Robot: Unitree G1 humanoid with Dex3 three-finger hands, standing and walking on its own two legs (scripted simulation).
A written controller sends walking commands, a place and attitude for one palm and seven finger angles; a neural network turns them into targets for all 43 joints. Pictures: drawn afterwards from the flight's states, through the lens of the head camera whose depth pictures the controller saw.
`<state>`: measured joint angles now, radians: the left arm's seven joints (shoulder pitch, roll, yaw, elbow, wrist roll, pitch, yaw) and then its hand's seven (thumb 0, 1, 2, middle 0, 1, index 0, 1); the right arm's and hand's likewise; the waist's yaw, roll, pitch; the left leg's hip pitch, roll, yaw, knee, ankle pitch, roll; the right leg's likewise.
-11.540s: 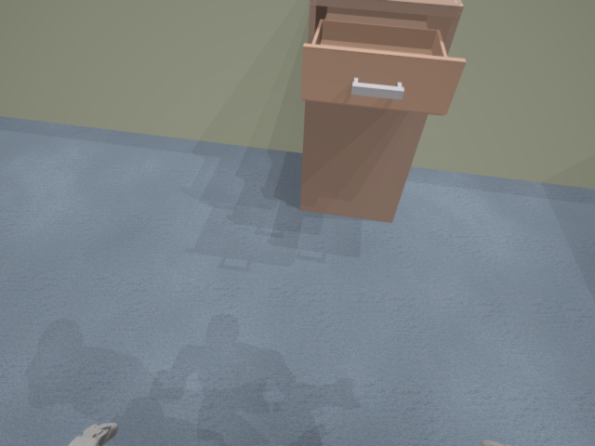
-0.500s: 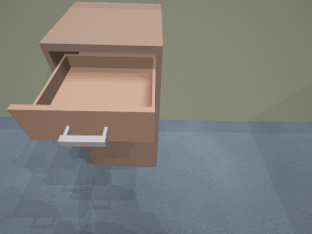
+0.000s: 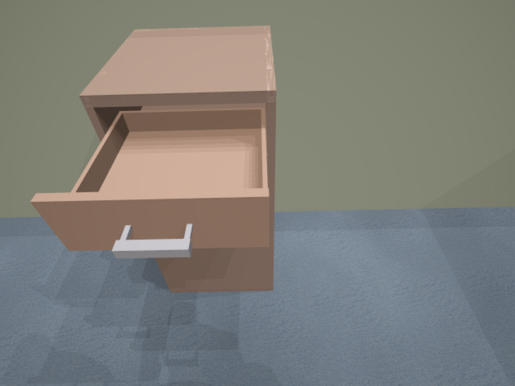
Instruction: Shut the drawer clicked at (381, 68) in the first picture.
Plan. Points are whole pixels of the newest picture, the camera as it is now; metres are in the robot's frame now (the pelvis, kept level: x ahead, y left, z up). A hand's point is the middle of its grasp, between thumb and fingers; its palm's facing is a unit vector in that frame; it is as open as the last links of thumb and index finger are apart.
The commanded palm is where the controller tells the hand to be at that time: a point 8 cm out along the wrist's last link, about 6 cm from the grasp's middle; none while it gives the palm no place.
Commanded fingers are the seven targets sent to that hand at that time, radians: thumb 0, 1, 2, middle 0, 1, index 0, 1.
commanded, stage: look again from close up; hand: left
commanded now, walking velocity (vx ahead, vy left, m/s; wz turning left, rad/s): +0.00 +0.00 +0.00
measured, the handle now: (156, 239) +0.34 +0.20 +0.05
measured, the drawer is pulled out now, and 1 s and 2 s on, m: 0.30 0.30 0.30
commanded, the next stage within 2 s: raise the hand and make a fist in 0.20 s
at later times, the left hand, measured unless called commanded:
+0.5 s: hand (150, 326) +0.21 +0.18 +0.00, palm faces +0.29 -0.95 -0.11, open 7.0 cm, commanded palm +0.11 +0.22 -0.04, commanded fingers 0.00 0.90 0.90 -0.42 -0.54 -0.42 -0.54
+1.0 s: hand (164, 350) +0.17 +0.14 +0.02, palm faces -0.06 -1.00 -0.06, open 4.5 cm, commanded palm +0.12 +0.22 +0.04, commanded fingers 0.00 0.90 0.90 -0.92 -1.08 -0.92 -1.08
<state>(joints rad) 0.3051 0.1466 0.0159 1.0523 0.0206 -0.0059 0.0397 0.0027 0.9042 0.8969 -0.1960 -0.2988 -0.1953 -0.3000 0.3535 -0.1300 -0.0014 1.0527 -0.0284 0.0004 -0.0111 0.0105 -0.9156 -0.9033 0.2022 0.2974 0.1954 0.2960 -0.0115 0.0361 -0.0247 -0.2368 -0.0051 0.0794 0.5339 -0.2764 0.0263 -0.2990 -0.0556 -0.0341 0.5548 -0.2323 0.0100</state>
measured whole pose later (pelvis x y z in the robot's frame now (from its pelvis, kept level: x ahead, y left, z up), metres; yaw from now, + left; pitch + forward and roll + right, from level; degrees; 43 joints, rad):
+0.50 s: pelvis +0.02 -0.02 +0.00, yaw +2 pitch +1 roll +0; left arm 0.43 0.16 0.08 0.10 -0.15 -0.16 0.09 0.02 0.93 0.90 -0.26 -0.37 -0.26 -0.37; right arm 0.28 -0.24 -0.02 0.80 0.03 -0.27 -0.06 0.01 -0.91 -0.90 0.20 0.30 0.20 0.30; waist -0.02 0.02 -0.04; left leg -0.28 0.01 0.04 0.58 -0.32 0.00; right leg -0.33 -0.05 -0.08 0.60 -0.29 0.00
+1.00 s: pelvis +0.01 -0.03 -0.05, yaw +3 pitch +9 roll -1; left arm 0.54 0.23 0.13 -0.20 -0.27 -0.30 -0.36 0.01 0.90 0.90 -0.72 -0.87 -0.72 -0.87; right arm 0.19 -0.15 0.03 0.54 0.05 -0.23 -0.04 0.01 -0.90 -0.90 0.21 0.30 0.20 0.30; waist 0.03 0.04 -0.10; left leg -0.67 0.05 -0.02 1.00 -0.49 -0.03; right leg -0.68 -0.03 -0.12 0.97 -0.44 -0.04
